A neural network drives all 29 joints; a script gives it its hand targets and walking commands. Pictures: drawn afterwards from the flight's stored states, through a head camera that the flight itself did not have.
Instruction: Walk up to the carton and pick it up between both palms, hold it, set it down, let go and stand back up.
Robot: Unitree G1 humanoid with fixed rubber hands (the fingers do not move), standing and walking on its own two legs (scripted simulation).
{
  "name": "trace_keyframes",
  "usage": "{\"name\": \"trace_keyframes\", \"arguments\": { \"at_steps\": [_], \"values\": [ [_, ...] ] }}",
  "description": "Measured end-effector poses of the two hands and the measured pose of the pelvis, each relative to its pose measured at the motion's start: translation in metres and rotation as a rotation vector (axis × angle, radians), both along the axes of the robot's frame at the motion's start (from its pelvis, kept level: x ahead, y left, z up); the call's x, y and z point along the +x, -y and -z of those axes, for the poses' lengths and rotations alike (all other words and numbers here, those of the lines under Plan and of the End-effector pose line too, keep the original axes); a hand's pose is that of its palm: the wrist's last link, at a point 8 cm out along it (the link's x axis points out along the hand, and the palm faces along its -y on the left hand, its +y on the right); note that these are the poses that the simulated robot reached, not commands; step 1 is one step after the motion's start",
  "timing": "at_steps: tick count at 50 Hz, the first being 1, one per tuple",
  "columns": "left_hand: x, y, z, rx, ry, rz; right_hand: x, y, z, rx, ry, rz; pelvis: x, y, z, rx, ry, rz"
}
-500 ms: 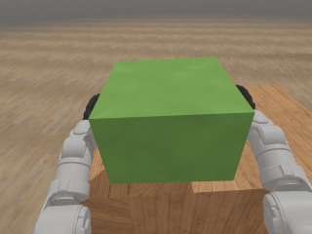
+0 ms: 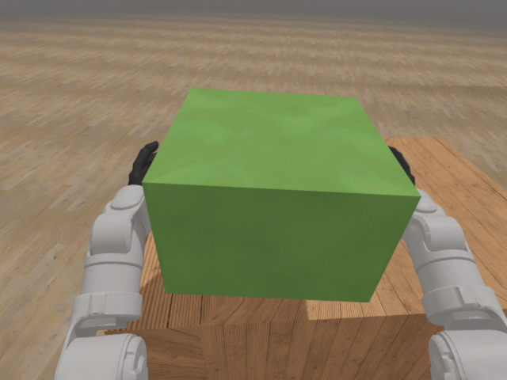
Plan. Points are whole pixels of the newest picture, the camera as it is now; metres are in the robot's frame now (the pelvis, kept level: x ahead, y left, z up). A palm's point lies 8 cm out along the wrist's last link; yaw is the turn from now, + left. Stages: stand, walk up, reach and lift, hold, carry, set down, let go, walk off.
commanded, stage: hold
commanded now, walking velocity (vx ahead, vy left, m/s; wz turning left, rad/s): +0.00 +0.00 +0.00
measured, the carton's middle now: (270, 184) +0.40 +0.00 +0.17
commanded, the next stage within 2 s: none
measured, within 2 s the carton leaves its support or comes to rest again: neither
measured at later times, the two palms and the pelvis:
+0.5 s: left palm (134, 197) +0.33 +0.20 +0.20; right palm (408, 193) +0.34 -0.20 +0.20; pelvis -0.02 +0.00 +0.00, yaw +0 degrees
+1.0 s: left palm (148, 190) +0.37 +0.20 +0.18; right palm (397, 192) +0.38 -0.21 +0.18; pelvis +0.01 +0.00 +0.00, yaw +0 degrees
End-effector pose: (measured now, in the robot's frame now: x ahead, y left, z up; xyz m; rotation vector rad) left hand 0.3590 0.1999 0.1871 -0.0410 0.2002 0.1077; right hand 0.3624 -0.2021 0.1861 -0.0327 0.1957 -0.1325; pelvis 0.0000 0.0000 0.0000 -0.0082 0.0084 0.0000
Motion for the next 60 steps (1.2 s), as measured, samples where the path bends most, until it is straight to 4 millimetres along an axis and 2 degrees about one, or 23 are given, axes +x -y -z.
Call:
{"name": "trace_keyframes", "arguments": {
  "at_steps": [9,15,24,33,42,46,51,55,60],
  "values": [
    [-0.007,0.005,-0.003,0.039,-0.033,0.011,-0.010,0.005,0.006,0.030,-0.033,0.009,-0.004,0.000,0.000,0.000,0.010,0.000],
    [-0.017,0.004,-0.009,0.050,-0.018,0.003,-0.016,0.004,0.002,0.038,-0.018,0.000,-0.010,0.001,0.000,0.001,0.019,0.000],
    [-0.030,-0.001,-0.012,0.042,0.014,-0.002,-0.023,-0.001,-0.015,0.024,0.015,-0.011,-0.021,0.002,0.001,0.002,0.033,0.000],
    [-0.028,-0.008,-0.005,0.026,0.028,-0.006,-0.016,-0.008,-0.032,0.012,0.031,-0.018,-0.021,0.001,0.001,0.002,0.033,0.000],
    [-0.011,-0.006,0.016,0.032,-0.035,0.001,0.001,-0.006,-0.007,0.019,-0.032,-0.017,-0.013,0.001,0.000,0.001,0.021,0.000],
    [0.002,-0.001,0.018,0.042,-0.052,0.009,0.008,-0.001,0.005,0.034,-0.048,-0.005,-0.004,-0.001,0.000,-0.001,0.009,-0.001],
    [0.014,0.004,0.004,0.058,-0.019,0.014,0.013,0.004,0.008,0.042,-0.016,0.005,0.010,-0.002,0.000,-0.002,-0.011,-0.001],
    [0.016,0.005,-0.010,0.078,0.018,0.021,0.011,0.005,0.007,0.039,0.018,0.013,0.018,-0.004,-0.001,-0.005,-0.009,-0.001],
    [0.009,0.002,-0.006,0.088,-0.012,0.025,0.006,0.002,0.012,0.037,-0.010,0.013,0.021,-0.006,-0.001,-0.007,0.006,-0.001]
  ]
}}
